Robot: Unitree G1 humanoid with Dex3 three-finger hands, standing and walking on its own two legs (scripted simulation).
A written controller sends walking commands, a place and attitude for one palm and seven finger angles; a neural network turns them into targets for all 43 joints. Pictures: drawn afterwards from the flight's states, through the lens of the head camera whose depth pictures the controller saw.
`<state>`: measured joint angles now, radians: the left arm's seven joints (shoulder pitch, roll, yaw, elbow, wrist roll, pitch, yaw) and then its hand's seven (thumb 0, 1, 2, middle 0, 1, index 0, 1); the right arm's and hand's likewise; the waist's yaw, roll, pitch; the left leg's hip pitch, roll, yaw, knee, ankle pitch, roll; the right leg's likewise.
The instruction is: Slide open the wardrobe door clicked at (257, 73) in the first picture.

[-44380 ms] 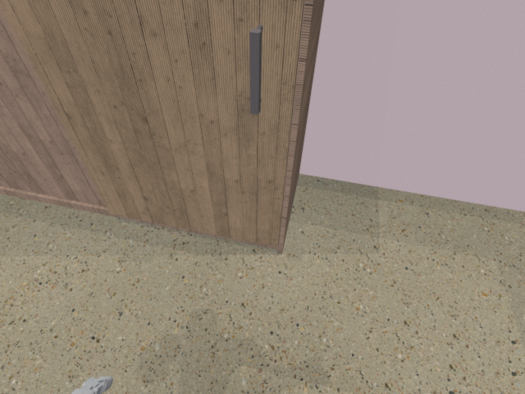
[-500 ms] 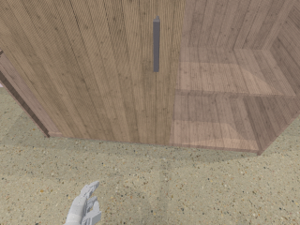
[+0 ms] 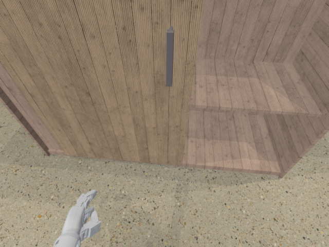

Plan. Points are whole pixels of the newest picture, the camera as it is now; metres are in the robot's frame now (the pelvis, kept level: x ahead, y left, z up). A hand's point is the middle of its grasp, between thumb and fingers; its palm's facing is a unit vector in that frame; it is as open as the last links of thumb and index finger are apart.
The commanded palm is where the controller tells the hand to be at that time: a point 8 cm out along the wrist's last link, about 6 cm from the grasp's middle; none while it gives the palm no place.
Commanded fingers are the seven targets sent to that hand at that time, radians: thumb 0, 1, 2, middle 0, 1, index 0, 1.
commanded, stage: let the arm hang, fingers relaxed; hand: right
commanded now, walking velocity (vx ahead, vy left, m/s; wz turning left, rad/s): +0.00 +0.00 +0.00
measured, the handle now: (170, 57) +0.71 +0.02 +0.09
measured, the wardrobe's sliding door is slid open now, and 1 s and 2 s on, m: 0.65 0.65 0.65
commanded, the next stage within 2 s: look to check the result in 1.10 s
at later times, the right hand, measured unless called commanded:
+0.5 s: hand out of the picture -0.06 -0.20 -0.18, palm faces +0.04 +0.98 -0.20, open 7.1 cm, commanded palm none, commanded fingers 0.00 -0.90 -0.90 0.20 0.30 0.20 0.30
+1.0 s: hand out of the picture +0.01 -0.19 -0.17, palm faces +0.03 +0.98 -0.20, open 7.3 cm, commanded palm none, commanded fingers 0.00 -0.90 -0.90 0.20 0.30 0.20 0.30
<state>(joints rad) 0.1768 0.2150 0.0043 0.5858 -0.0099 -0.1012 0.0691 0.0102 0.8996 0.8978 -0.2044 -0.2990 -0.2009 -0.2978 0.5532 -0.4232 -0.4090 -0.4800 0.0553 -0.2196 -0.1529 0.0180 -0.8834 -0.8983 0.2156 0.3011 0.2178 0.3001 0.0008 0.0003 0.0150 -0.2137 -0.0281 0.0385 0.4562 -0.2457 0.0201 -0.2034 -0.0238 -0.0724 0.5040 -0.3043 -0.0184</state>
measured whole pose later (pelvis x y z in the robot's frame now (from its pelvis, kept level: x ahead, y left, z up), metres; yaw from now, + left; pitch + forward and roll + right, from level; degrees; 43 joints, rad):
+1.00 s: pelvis -0.02 -0.02 +0.00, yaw -1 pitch +0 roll +0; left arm 0.27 0.15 0.00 1.10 0.02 0.00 0.03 0.01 0.91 0.90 -0.20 -0.30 -0.20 -0.30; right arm 0.22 -0.16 -0.01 1.10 -0.01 0.00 -0.03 0.01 -0.93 -0.90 0.20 0.30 0.20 0.30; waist 0.01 0.00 0.03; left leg -0.22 0.02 0.04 0.44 -0.21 0.00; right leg -0.19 0.02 -0.07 0.44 -0.24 -0.05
